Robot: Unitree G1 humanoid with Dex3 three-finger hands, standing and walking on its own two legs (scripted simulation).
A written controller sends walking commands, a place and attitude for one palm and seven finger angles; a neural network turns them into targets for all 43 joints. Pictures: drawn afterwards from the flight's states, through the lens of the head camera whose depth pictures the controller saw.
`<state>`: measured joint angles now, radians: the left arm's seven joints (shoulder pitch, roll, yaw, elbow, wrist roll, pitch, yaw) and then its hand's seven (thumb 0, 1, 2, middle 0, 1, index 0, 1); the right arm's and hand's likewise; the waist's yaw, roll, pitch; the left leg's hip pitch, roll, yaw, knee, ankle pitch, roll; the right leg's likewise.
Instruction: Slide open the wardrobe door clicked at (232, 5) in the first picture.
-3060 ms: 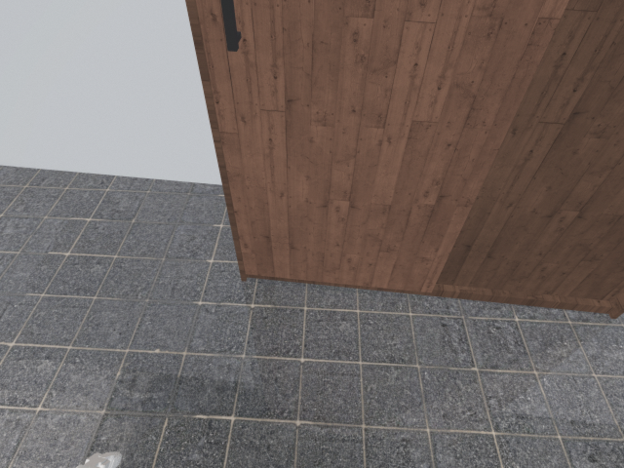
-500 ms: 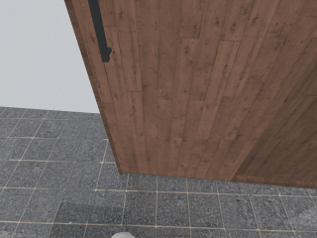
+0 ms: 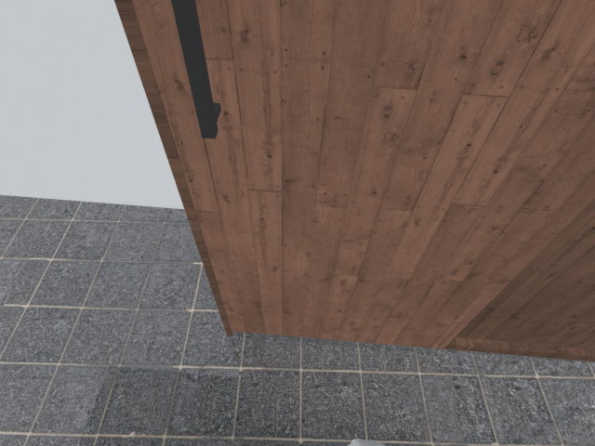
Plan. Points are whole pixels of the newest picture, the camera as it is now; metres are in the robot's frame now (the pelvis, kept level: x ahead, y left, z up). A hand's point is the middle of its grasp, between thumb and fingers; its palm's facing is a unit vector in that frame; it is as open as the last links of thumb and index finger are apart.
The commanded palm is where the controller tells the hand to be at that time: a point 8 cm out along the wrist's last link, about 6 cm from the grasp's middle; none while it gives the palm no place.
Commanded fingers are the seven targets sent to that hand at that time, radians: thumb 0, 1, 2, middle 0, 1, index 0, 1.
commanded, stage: come to a stop and stand still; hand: left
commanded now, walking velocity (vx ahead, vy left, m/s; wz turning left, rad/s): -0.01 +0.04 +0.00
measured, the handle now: (200, 56) +0.50 +0.16 +0.25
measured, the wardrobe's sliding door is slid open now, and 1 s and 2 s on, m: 0.00 0.00 0.00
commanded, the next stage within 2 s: look again from close up in 1.68 s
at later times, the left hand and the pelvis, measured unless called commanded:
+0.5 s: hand out of the picture +0.01 +0.17 -0.18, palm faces +0.08 -0.97 -0.21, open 7.4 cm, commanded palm none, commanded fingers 0.00 0.90 0.90 -0.20 -0.30 -0.20 -0.30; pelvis -0.03 -0.02 +0.00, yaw +1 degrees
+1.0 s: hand out of the picture -0.06 +0.16 -0.17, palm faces +0.02 -0.98 -0.20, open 7.4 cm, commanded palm none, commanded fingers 0.00 0.90 0.90 -0.20 -0.30 -0.20 -0.30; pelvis -0.02 +0.00 +0.00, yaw +0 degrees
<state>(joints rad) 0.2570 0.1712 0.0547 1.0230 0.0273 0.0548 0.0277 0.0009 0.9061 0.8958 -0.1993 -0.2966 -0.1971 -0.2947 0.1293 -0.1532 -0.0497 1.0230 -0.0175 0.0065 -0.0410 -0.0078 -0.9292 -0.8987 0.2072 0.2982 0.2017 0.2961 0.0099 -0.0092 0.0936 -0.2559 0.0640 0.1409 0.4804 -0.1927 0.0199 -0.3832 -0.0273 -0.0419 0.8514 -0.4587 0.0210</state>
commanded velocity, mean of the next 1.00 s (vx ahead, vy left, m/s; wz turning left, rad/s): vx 0.02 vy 0.05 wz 0.00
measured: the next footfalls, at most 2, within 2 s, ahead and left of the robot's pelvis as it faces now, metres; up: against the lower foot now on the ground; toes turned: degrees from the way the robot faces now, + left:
right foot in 0.10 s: +0.06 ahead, -0.14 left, +0.00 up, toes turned -4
left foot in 0.46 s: -0.02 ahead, +0.10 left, +0.00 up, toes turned +3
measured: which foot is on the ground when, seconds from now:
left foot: down 0.00-0.10, up 0.12-0.44, down 0.46-1.00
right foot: up 0.00-0.08, down 0.10-1.00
